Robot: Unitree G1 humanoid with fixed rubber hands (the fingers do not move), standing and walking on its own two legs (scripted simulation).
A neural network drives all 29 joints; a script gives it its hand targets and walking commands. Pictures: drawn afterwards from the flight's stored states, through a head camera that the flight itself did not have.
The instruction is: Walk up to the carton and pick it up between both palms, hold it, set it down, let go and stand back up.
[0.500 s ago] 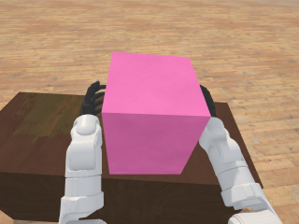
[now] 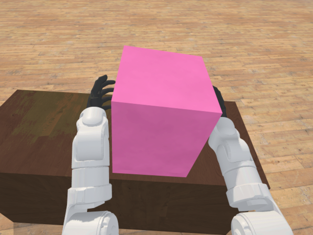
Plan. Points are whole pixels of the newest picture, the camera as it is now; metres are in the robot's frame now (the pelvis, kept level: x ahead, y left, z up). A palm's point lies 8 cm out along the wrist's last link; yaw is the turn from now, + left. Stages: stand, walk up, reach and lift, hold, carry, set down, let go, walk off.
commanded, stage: hold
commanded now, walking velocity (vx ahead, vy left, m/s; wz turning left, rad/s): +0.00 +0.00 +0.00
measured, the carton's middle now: (156, 115) +0.39 +0.01 +0.14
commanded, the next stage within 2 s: none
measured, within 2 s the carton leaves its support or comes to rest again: neither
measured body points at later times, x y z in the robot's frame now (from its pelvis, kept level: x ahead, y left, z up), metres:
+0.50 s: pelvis +0.01 -0.01 +0.00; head -0.02 +0.01 +0.45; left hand +0.37 +0.16 +0.18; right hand +0.38 -0.13 +0.16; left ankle +0.02 +0.10 -0.74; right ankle +0.07 -0.09 -0.74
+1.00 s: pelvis +0.00 -0.01 +0.00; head -0.03 +0.01 +0.45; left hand +0.37 +0.16 +0.18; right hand +0.38 -0.13 +0.16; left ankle +0.02 +0.10 -0.74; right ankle +0.07 -0.09 -0.74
